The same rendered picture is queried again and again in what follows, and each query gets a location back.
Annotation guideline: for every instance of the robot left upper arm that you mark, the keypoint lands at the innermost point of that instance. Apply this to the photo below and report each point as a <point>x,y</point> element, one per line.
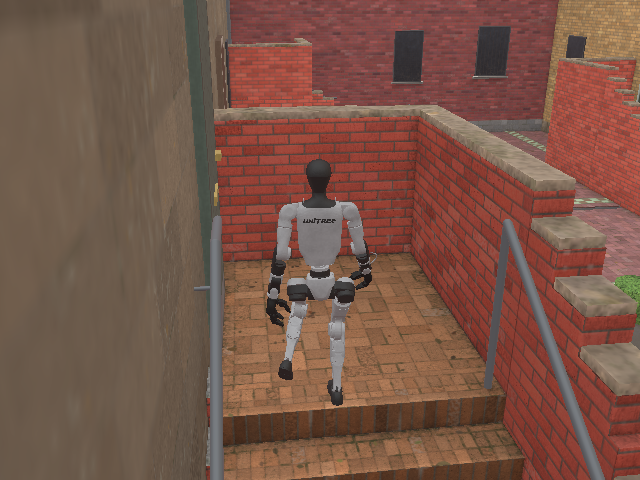
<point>286,214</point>

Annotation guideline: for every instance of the robot right shin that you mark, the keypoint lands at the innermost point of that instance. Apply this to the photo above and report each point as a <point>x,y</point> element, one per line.
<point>337,355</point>

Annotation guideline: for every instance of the robot right upper arm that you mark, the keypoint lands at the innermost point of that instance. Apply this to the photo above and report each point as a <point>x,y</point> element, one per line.
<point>351,213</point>

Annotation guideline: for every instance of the left robot foot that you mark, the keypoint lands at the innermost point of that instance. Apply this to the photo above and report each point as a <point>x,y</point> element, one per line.
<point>285,370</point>

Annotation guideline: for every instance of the robot left forearm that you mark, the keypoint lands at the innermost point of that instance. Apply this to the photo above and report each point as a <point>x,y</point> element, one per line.
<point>276,276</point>

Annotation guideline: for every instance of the left robot hand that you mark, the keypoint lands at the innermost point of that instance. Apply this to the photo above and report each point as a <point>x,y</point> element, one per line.
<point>272,312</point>

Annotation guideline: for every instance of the right robot hand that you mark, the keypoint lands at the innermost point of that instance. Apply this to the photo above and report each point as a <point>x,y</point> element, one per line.
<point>358,274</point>

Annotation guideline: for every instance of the robot right forearm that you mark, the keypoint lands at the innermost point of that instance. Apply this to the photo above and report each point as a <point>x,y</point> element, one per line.
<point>364,261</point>

